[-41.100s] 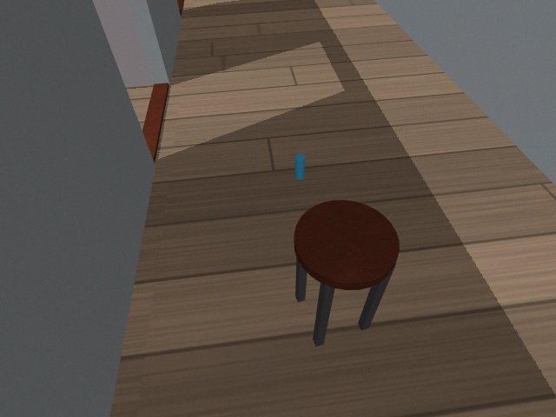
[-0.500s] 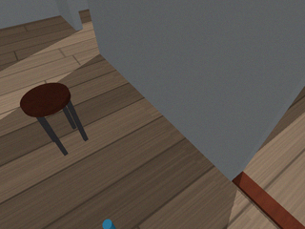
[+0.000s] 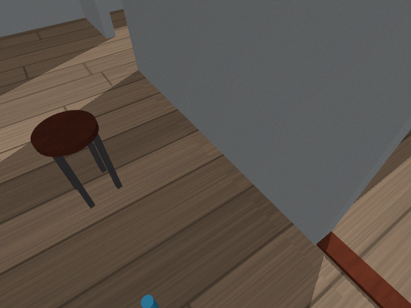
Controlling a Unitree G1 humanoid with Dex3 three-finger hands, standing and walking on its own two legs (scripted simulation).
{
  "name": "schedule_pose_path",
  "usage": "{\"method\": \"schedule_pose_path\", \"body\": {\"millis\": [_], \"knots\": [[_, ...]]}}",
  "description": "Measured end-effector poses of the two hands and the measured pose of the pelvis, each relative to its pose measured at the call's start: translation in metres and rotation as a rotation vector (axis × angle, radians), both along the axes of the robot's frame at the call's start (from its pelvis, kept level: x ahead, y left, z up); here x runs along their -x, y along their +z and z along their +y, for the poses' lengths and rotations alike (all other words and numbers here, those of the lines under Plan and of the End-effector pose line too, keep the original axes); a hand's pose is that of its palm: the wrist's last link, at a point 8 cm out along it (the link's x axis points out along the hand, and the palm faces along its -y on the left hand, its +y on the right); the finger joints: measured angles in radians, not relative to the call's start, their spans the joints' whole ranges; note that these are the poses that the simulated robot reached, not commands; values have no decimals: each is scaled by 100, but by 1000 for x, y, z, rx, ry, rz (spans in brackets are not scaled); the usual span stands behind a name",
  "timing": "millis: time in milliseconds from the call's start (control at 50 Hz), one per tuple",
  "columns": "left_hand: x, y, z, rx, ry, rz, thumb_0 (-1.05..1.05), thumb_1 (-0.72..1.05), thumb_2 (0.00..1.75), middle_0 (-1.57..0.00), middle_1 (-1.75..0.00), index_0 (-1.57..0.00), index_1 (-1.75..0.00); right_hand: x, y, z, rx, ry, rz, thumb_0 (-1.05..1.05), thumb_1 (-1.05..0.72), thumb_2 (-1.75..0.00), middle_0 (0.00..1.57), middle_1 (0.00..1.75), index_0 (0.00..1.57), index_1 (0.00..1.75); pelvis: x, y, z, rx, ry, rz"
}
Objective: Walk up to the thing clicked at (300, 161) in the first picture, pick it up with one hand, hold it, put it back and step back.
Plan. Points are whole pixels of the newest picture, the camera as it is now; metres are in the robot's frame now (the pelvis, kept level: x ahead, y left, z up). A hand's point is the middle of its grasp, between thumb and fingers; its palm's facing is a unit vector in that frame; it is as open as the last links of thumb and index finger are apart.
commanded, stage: walk up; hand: left
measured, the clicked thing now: (150, 305) +0.30 +0.27 -0.72
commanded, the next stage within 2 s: stand in 0.18 s
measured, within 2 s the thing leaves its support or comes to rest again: neither
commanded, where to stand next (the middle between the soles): +0.00 +0.00 m, yaw +0 degrees
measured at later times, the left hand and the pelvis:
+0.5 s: hand out of the picture +0.08 +0.25 -0.16, palm faces -0.02 -0.94 -0.33, open 7.4 cm; pelvis +0.00 +0.00 +0.00, yaw +0 degrees
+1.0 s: hand out of the picture +0.07 +0.24 -0.16, palm faces -0.03 -0.94 -0.34, open 7.4 cm; pelvis +0.00 -0.01 +0.00, yaw +0 degrees
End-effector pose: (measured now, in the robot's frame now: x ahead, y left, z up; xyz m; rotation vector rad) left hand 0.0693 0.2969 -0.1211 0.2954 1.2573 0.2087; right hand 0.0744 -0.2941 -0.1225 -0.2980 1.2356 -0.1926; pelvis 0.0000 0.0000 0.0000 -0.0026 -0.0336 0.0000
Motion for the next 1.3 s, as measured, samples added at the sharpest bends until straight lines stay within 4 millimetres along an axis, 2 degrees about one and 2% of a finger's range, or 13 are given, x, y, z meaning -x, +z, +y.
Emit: {"method": "schedule_pose_path", "body": {"millis": [320,820,1300], "knots": [[-12,1,-3,2,-19,-33,0,90,89,-20,-30,-20,-30,-9,5,-2,9,1,-25,1,-90,-90,20,30,20,30,-1,1,0,-3,-1,-1],[3,2,-6,-6,-24,-6,0,90,89,-20,-30,-20,-30,9,0,-7,0,-1,11,1,-90,-90,20,30,20,30,3,1,-6,-3,-1,-1],[2,1,-9,-3,-31,-14,0,90,89,-20,-30,-20,-30,11,3,-12,10,3,13,1,-90,-90,20,30,20,30,2,1,-9,0,2,-1]]}}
